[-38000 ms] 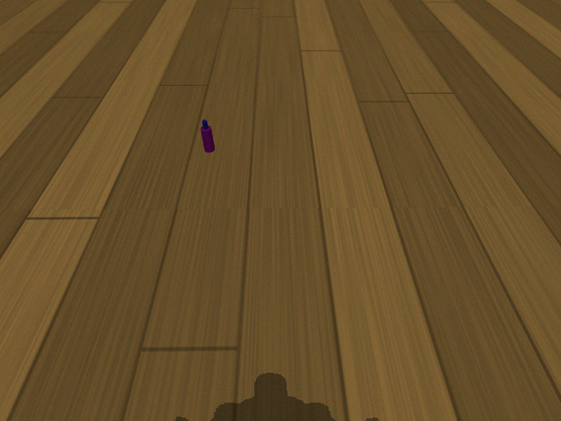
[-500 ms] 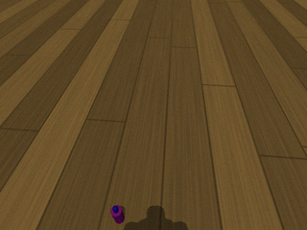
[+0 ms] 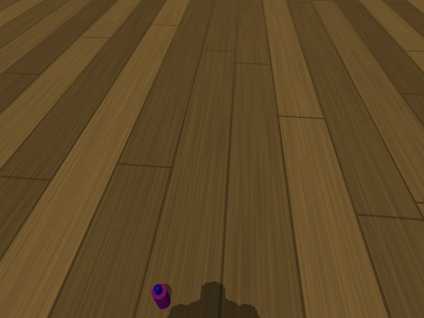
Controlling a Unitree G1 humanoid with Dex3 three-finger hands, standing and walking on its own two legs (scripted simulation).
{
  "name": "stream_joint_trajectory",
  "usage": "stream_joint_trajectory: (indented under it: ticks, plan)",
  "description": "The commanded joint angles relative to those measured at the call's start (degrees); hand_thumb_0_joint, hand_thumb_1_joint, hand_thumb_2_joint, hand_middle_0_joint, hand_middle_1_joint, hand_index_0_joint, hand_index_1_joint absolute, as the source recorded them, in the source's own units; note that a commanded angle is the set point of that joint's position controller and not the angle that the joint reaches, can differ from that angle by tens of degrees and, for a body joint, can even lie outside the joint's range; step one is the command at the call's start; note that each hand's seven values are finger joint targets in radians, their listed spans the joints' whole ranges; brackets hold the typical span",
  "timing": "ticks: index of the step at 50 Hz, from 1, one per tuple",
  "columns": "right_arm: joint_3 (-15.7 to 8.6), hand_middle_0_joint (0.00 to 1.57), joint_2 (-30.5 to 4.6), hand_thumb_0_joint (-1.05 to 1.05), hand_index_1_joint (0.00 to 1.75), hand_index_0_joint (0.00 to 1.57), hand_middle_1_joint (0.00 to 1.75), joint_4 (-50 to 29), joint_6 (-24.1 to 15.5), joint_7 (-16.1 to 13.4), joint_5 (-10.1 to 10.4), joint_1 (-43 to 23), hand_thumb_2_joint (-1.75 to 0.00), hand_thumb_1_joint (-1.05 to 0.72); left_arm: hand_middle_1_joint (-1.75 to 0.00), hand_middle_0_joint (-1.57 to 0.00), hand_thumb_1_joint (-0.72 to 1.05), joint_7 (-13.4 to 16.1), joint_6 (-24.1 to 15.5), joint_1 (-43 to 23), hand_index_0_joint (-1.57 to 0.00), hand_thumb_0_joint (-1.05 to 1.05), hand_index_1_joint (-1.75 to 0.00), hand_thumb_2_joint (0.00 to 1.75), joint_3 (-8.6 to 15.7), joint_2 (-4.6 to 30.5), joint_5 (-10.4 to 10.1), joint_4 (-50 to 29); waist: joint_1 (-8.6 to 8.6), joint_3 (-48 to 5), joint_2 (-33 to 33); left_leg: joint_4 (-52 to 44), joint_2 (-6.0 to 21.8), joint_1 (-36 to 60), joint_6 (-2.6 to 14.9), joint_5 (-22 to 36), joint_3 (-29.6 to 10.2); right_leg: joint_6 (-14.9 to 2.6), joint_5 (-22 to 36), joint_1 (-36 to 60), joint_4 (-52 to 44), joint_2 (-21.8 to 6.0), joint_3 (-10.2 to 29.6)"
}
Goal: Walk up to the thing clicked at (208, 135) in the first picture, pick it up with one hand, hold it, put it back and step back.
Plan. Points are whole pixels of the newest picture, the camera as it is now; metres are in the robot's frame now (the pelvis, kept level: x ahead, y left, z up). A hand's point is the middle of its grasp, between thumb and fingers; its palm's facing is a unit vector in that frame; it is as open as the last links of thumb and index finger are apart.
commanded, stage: stand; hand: left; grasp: from the side
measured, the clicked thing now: (160, 294) +0.37 +0.22 -0.68
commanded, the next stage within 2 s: step back in 0.08 s
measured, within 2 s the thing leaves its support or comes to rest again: neither
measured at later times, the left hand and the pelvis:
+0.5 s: hand out of the picture +0.08 +0.31 -0.19, palm faces +0.00 -0.93 -0.37, open 7.4 cm; pelvis -0.06 +0.05 -0.03, yaw +1 degrees
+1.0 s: hand out of the picture -0.06 +0.30 -0.16, palm faces -0.07 -0.91 -0.40, open 7.4 cm; pelvis -0.17 +0.04 -0.02, yaw -4 degrees
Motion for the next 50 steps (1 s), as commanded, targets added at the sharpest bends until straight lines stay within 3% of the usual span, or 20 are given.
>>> stream_joint_trajectory:
  ticks: [1, 3, 4, 8, 12, 15, 17, 19, 21, 22, 24, 28, 31, 35, 40, 44, 46, 47, 48, 50]
  plan:
    - [-2.26, 0.2, -11.79, 0.0, 0.3, 0.2, 0.3, -3.18, -1.04, -0.94, -0.06, -2.11, -0.9, -0.9, -0.3, -0.2, 0.9, 0.68, -1.13, -1.69, -0.2, 0.0, -0.3, 0.9, 2.17, 11.65, 0.09, -3.23, 0.02, -4.87, 0.72, -1.9, 7.09, 1.79, 1.09, 11.64, -5.13, -1.47, 11.14, 0.06, -1.64, -6.59, 4.2]
    - [-2.15, 0.2, -11.76, 0.0, 0.3, 0.2, 0.3, -3.29, -1.0, -0.95, -0.06, -1.87, -0.9, -0.9, -0.3, -0.2, 0.9, 0.61, -1.12, -1.97, -0.2, 0.0, -0.3, 0.9, 2.24, 11.87, 0.01, -3.18, -0.35, -4.42, 0.05, -1.83, 6.91, 1.62, 1.05, 10.04, -4.95, -1.35, 9.88, -0.29, -2.08, -6.65, 4.53]
    - [-3.4, 0.2, -15.07, 0.0, 0.3, 0.2, 0.3, -4.74, 0.01, -0.62, 0.21, -4.01, -0.9, -0.9, -0.3, -0.2, 0.9, 0.89, -0.44, -1.74, -0.2, 0.0, -0.3, 0.9, 5.09, 16.05, -0.93, -4.33, -0.28, 2.19, 0.13, 4.28, 5.82, -3.46, 2.47, 17.56, -5.68, -1.98, 18.0, -4.99, 2.67, -5.71, 5.25]
    - [-3.97, 0.2, -14.15, 0.0, 0.3, 0.2, 0.3, -7.25, 0.84, -0.47, 0.98, -2.17, -0.9, -0.9, -0.3, -0.2, 0.9, 1.17, 0.09, -0.45, -0.2, 0.0, -0.3, 0.9, 5.54, 15.12, -0.98, -7.49, -0.79, -5.07, -0.47, 11.12, 4.88, -2.65, 3.74, 19.25, -4.41, -5.07, 21.43, -3.63, 6.71, -6.54, 5.33]
    - [-4.45, 0.2, -13.54, 0.0, 0.3, 0.2, 0.3, -9.58, 1.9, -0.27, 0.87, -1.27, -0.9, -0.9, -0.3, -0.2, 0.9, 1.04, 0.85, -2.54, -0.2, 0.0, -0.3, 0.9, 6.26, 16.47, -0.43, -10.98, -0.85, -7.92, -4.0, 19.87, 0.65, -4.75, 2.87, 9.53, -2.08, -9.58, 21.87, -5.75, 6.01, -11.8, 10.17]
    - [-4.85, 0.2, -12.77, 0.0, 0.3, 0.2, 0.3, -10.92, 3.03, 0.08, 0.29, 1.76, -0.9, -0.9, -0.3, -0.2, 0.9, 1.17, 1.24, -5.86, -0.2, 0.0, -0.3, 0.9, 6.83, 18.17, 0.73, -14.3, -1.2, -6.8, -11.46, 31.9, -3.17, -8.21, 2.85, -16.9, -1.98, -15.41, 23.27, -9.71, 5.53, -18.88, 15.01]
    - [-5.29, 0.2, -13.04, 0.0, 0.3, 0.2, 0.3, -11.08, 3.25, 0.55, 0.23, 5.77, -0.9, -0.9, -0.3, -0.2, 0.9, 1.07, 1.48, -9.12, -0.2, 0.0, -0.3, 0.9, 6.91, 18.17, 1.05, -16.23, -3.27, -6.04, -12.2, 32.57, -1.8, -6.35, 3.38, -19.37, -3.84, -14.88, 19.44, -14.84, 7.13, -18.86, 13.0]
    - [-5.65, 0.2, -13.85, 0.0, 0.3, 0.2, 0.3, -11.39, 2.49, 0.73, 0.52, 6.48, -0.9, -0.9, -0.3, -0.2, 0.9, 1.06, 1.96, -9.82, -0.2, 0.0, -0.3, 0.9, 6.35, 16.67, 0.83, -17.39, -3.52, -6.05, -8.69, 21.84, -0.76, -5.42, 3.44, -5.03, -2.85, -10.12, 15.24, -13.74, 13.8, -13.12, 8.32]
    - [-7.0, 0.2, -20.24, 0.0, 0.3, 0.2, 0.3, -12.89, 1.48, 0.0, -0.61, 4.82, -0.9, -0.9, -0.3, -0.2, 0.9, 1.37, 2.64, -8.45, -0.2, 0.0, -0.3, 0.9, 5.57, 12.05, -0.32, -18.56, -3.2, -3.96, 11.81, 4.32, 12.86, -4.24, 7.05, 26.65, -22.18, -2.46, -6.56, -20.35, 33.54, 4.86, 2.25]
    - [-7.2, 0.2, -21.0, 0.0, 0.3, 0.2, 0.3, -13.13, 0.98, -0.4, -1.21, 5.86, -0.9, -0.9, -0.3, -0.2, 0.9, 1.85, 3.23, -6.57, -0.2, 0.0, -0.3, 0.9, 5.84, 11.6, -0.01, -18.11, -2.47, -5.2, 10.44, 4.26, 16.6, -0.1, 10.22, 31.82, -27.7, -2.69, -23.8, -24.34, 39.56, 7.55, 8.41]
    - [-7.14, 0.2, -20.92, 0.0, 0.3, 0.2, 0.3, -14.79, 0.8, -1.02, -1.11, 4.37, -0.9, -0.9, -0.3, -0.2, 0.9, 2.21, 3.58, -2.38, -0.2, 0.0, -0.3, 0.9, 5.2, 11.17, -0.02, -17.99, -1.58, -5.97, 9.44, 6.36, 17.33, -0.28, 9.91, 39.19, -24.99, -2.7, -25.59, -25.47, 46.63, 7.52, 12.71]
    - [-6.25, 0.2, -16.24, 0.0, 0.3, 0.2, 0.3, -17.8, 0.64, -2.17, -1.52, -2.07, -0.9, -0.9, -0.3, -0.2, 0.9, 2.1, 3.84, 0.67, -0.2, 0.0, -0.3, 0.9, 6.01, 13.56, -0.55, -16.36, 1.53, -6.13, 9.24, 8.31, 12.35, 0.92, 10.43, 29.39, -15.11, -1.61, -17.16, -24.66, 51.48, 6.53, 12.67]
    - [-6.41, 0.2, -14.45, 0.0, 0.3, 0.2, 0.3, -17.92, 0.57, -2.52, -0.86, 2.66, -0.9, -0.9, -0.3, -0.2, 0.9, 1.76, 3.37, 0.1, -0.2, 0.0, -0.3, 0.9, 6.19, 13.33, 0.22, -17.76, -0.71, -7.52, 5.74, 9.82, 10.74, 6.25, 9.85, 29.56, -12.94, -0.03, -15.08, -25.12, 47.44, 6.56, 11.14]
    - [-6.74, 0.2, -15.33, 0.0, 0.3, 0.2, 0.3, -18.36, 0.86, -2.62, -0.59, 5.77, -0.9, -0.9, -0.3, -0.2, 0.9, 1.48, 2.93, -1.04, -0.2, 0.0, -0.3, 0.9, 6.3, 12.69, 0.2, -19.78, -3.08, -7.4, 6.72, 10.8, 12.18, 10.37, 11.03, 29.59, -14.15, 0.78, -16.62, -24.59, 36.49, 5.02, 9.41]
    - [-6.92, 0.2, -16.89, 0.0, 0.3, 0.2, 0.3, -20.53, 1.19, -2.01, -0.8, 2.63, -0.9, -0.9, -0.3, -0.2, 0.9, 0.92, 2.79, 2.91, -0.2, 0.0, -0.3, 0.9, 6.83, 12.62, 0.69, -18.56, -1.87, -7.97, 7.71, 9.1, 14.36, 1.55, 13.09, 18.83, -15.64, -0.43, -15.74, -14.8, 26.55, 2.93, 4.92]
    - [-6.57, 0.2, -16.7, 0.0, 0.3, 0.2, 0.3, -21.15, 1.76, -1.57, 0.08, -1.68, -0.9, -0.9, -0.3, -0.2, 0.9, 0.34, 2.27, 10.38, -0.2, 0.0, -0.3, 0.9, 7.39, 12.32, 1.18, -16.23, 2.15, -9.16, 4.99, 11.96, 11.98, -7.92, 8.32, 7.35, -13.18, -4.04, -2.18, -3.6, 10.45, 1.24, 5.29]
    - [-5.51, 0.2, -13.39, 0.0, 0.3, 0.2, 0.3, -21.63, 1.73, -1.31, 0.66, -1.94, -0.9, -0.9, -0.3, -0.2, 0.9, 0.16, 1.94, 6.47, -0.2, 0.0, -0.3, 0.9, 8.73, 17.27, 1.44, -18.71, 1.45, -4.61, -9.25, 24.55, -1.64, -20.13, 1.68, -10.83, -5.58, -12.37, 2.79, -4.28, 3.56, -11.53, 24.74]
    - [-5.98, 0.2, -13.37, 0.0, 0.3, 0.2, 0.3, -21.15, 2.15, -1.73, 0.56, -1.87, -0.9, -0.9, -0.3, -0.2, 0.9, 0.16, 1.97, 1.85, -0.2, 0.0, -0.3, 0.9, 9.29, 21.27, 1.72, -20.93, 2.39, -1.63, -16.92, 39.93, -6.61, -17.54, -0.04, -25.09, -3.28, -20.18, 4.6, -15.15, -0.82, -21.46, 33.47]
    - [-6.48, 0.2, -14.77, 0.0, 0.3, 0.2, 0.3, -20.3, 2.4, -1.79, 0.31, 0.62, -0.9, -0.9, -0.3, -0.2, 0.9, 0.5, 1.59, -1.97, -0.2, 0.0, -0.3, 0.9, 9.13, 20.28, 1.91, -23.01, 0.49, 1.5, -14.4, 48.0, -5.02, -14.88, -0.21, -25.53, -8.45, -20.16, 6.47, -21.73, -1.25, -22.43, 34.32]
    - [-5.76, 0.2, -14.52, 0.0, 0.3, 0.2, 0.3, -18.44, 2.36, -1.25, 0.86, 2.89, -0.9, -0.9, -0.3, -0.2, 0.9, 0.73, 1.45, -3.33, -0.2, 0.0, -0.3, 0.9, 8.07, 15.52, 1.13, -23.97, -0.61, 2.69, -6.81, 49.94, -7.7, -15.44, 0.31, -19.89, -9.67, -15.65, 12.83, -19.39, 1.36, -14.08, 20.54]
